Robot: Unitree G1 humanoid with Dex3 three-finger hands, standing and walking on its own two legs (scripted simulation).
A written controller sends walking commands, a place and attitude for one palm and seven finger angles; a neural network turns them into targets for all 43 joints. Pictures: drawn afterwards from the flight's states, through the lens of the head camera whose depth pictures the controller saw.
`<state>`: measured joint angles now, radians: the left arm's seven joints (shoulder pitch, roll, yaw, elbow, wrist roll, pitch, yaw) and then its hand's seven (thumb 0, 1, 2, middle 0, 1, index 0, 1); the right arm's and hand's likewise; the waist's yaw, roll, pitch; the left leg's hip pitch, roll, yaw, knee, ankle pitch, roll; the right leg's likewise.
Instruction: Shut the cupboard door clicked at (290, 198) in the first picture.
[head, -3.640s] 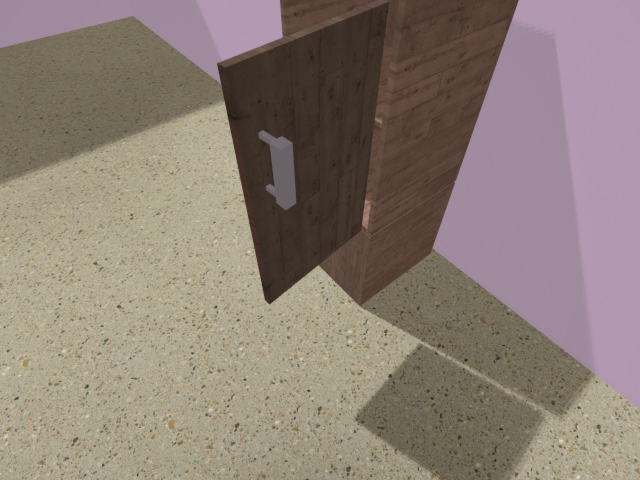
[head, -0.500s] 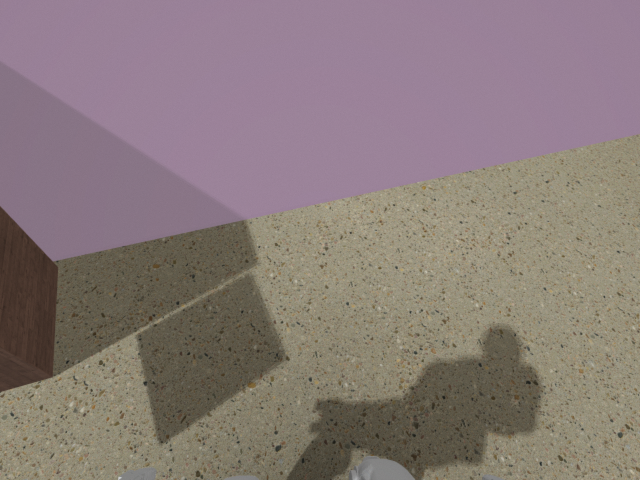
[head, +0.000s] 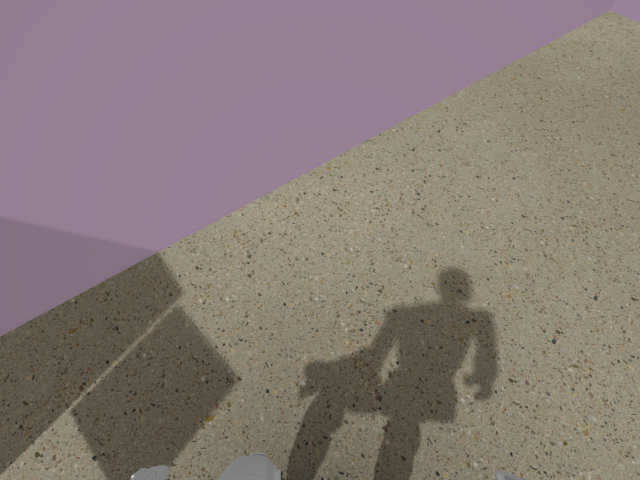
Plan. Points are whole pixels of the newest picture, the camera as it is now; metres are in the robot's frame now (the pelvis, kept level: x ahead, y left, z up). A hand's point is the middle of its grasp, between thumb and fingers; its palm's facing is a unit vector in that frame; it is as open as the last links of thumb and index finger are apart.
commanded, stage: walk around to get in front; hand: left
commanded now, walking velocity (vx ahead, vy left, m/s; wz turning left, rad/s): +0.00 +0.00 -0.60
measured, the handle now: out of the picture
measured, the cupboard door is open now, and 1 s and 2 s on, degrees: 96 96 96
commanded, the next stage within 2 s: walk to a spot facing it in 1.54 s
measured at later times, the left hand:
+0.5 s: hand (233, 430) +0.19 +0.14 -0.16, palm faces -0.27 -0.93 -0.25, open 7.4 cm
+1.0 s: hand (336, 288) +0.43 +0.00 -0.15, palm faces -0.60 -0.78 -0.19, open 7.4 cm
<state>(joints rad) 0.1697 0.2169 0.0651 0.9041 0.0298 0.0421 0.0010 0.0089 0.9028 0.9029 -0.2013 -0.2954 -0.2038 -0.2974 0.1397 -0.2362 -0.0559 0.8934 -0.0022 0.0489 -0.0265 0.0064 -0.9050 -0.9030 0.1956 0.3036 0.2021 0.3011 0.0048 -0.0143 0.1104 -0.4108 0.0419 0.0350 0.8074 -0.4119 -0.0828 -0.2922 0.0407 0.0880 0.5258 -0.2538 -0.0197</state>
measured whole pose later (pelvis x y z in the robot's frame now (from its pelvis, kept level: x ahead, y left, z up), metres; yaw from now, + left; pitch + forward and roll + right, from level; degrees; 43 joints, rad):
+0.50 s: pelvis +0.05 -0.03 -0.01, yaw -18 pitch +1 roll -1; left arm 0.19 0.22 0.07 0.91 0.03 -0.01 -0.02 0.01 0.91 0.90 -0.20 -0.29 -0.20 -0.30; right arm 0.25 -0.28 -0.06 0.97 -0.02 0.05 0.00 0.01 -0.90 -0.90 0.20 0.30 0.20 0.30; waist -0.01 0.04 0.08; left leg -0.44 0.13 0.06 1.05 -0.48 -0.07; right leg -0.25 -0.01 -0.05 0.56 -0.33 -0.02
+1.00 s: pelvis +0.21 -0.09 +0.01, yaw -36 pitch +1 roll +0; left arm 0.11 0.22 0.08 0.93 0.04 0.01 -0.06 0.01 0.91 0.90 -0.19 -0.29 -0.20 -0.30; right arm 0.37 -0.17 -0.03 1.00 -0.04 -0.05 -0.01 0.00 -0.90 -0.90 0.20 0.30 0.21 0.30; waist -0.03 0.00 0.06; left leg -0.12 0.13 0.25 0.39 -0.28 -0.04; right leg -0.55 -0.08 -0.08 0.82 -0.24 0.00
